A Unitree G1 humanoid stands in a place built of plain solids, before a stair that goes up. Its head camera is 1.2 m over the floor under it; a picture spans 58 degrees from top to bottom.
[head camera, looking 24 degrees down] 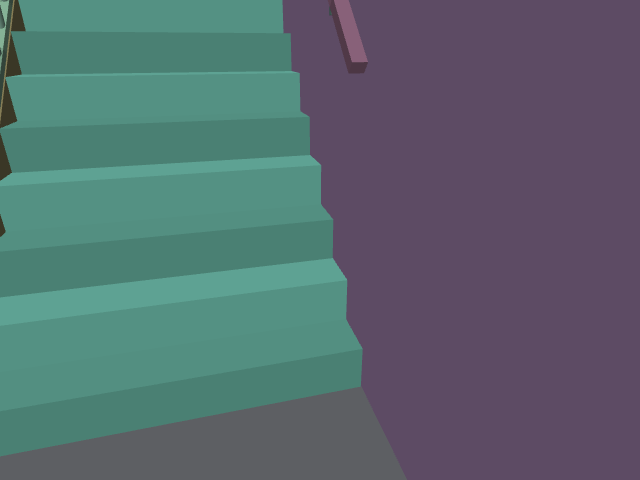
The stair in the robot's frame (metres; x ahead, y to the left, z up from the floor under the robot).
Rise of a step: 0.18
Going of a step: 0.20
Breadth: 1.27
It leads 15 degrees to the left of straight ahead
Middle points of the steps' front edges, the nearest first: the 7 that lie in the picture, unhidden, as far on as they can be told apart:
1.14 0.46 0.18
1.33 0.51 0.36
1.53 0.56 0.54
1.72 0.61 0.72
1.92 0.66 0.91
2.11 0.71 1.09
2.30 0.77 1.27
